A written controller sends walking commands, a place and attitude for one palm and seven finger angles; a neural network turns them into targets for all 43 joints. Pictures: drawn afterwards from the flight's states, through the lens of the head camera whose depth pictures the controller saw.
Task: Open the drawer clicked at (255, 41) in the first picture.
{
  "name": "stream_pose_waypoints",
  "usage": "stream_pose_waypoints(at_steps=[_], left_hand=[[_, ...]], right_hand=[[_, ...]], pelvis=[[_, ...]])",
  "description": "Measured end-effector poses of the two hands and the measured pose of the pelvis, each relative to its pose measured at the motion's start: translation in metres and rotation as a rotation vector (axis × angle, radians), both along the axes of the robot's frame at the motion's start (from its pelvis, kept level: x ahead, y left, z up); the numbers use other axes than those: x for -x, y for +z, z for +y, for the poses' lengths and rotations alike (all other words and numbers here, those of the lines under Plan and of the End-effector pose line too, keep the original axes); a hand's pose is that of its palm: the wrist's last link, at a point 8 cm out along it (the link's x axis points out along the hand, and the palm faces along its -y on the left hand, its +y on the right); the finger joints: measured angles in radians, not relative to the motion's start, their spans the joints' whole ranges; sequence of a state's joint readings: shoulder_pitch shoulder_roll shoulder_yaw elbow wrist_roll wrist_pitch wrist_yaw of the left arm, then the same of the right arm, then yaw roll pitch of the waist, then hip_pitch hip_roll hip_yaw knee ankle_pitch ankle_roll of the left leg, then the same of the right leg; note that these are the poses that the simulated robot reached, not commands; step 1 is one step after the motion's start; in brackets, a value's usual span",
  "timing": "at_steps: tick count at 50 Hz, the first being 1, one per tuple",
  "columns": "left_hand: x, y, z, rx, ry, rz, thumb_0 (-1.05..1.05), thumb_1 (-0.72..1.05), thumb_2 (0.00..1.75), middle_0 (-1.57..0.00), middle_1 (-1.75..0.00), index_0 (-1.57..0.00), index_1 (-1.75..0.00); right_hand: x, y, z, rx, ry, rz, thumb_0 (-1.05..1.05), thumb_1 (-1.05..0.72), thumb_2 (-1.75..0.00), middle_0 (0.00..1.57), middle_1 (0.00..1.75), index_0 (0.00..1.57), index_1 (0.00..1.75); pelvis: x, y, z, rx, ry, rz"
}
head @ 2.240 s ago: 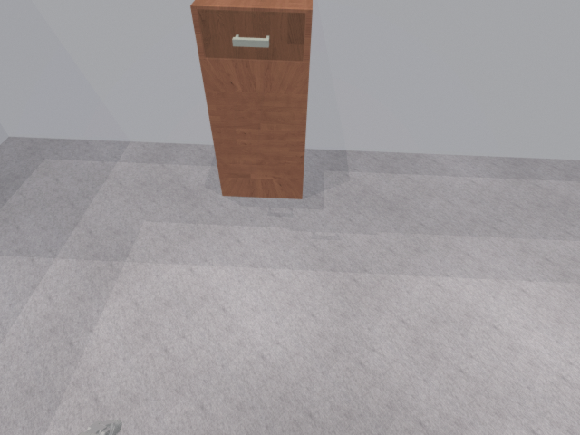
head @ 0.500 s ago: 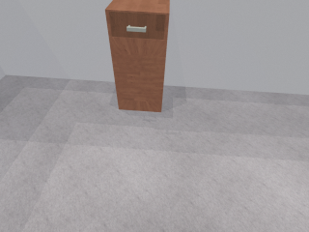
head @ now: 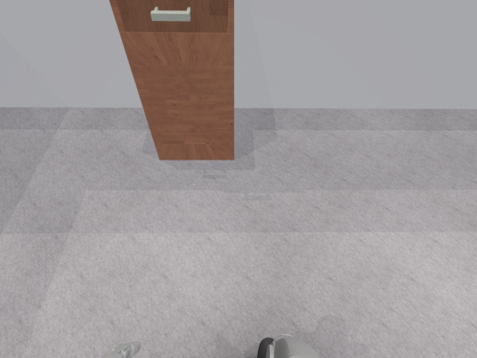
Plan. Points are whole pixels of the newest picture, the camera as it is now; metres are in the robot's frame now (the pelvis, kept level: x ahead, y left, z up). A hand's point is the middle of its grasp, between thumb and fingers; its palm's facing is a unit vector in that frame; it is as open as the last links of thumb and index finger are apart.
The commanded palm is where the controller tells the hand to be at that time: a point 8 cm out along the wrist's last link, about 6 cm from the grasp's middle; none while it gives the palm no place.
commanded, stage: walk to a spot facing it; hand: left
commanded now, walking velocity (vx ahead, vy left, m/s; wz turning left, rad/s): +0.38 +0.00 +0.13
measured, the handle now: (171, 12) +1.12 +0.22 +0.04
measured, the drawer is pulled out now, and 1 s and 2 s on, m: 0.00 0.00 0.00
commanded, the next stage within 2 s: turn to face it in 0.36 s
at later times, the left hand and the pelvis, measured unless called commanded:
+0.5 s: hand out of the picture +0.11 +0.15 -0.17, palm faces +0.27 -0.95 -0.13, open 7.3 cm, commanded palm none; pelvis +0.21 +0.01 +0.01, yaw +11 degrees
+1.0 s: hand (140, 271) +0.31 +0.22 -0.16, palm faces +0.14 -0.97 -0.21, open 7.3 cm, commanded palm none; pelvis +0.30 +0.03 +0.02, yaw +4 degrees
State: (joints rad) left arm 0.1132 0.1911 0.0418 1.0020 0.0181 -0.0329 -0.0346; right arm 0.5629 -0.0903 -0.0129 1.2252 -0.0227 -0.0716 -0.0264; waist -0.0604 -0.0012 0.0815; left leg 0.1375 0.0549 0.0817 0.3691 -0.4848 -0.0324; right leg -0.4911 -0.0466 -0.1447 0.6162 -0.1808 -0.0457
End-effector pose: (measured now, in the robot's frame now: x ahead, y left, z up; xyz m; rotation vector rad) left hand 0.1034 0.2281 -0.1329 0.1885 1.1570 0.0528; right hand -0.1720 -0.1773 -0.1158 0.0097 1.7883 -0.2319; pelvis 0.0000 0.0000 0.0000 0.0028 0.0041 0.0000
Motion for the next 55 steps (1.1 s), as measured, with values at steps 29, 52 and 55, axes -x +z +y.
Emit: stream_pose_waypoints(at_steps=[29,52,55], left_hand=[[-0.003,-0.016,-0.014,0.106,0.419,0.414,0.01,0.91,0.9,-0.2,-0.3,-0.2,-0.3],[-0.202,0.011,0.03,-0.047,0.209,0.165,0.01,0.92,0.9,-0.2,-0.3,-0.2,-0.3],[-0.209,0.017,0.021,-0.045,0.192,0.16,0.01,0.92,0.9,-0.2,-0.3,-0.2,-0.3]], right_hand=[[-0.571,0.0,0.015,0.035,0.502,-0.679,0.0,-0.91,-0.9,0.2,0.29,0.19,0.3],[-0.511,-0.021,-0.019,0.05,0.217,-0.449,0.0,-0.93,-0.9,0.2,0.3,0.2,0.3],[-0.497,-0.021,-0.023,0.033,0.196,-0.391,0.0,-0.92,-0.9,0.2,0.29,0.2,0.3]], pelvis=[[-0.243,0.0,0.035,0.039,0.201,-0.03],[-0.306,0.014,0.027,-0.015,0.064,-0.029],[-0.312,0.017,0.021,-0.006,0.063,-0.02]])
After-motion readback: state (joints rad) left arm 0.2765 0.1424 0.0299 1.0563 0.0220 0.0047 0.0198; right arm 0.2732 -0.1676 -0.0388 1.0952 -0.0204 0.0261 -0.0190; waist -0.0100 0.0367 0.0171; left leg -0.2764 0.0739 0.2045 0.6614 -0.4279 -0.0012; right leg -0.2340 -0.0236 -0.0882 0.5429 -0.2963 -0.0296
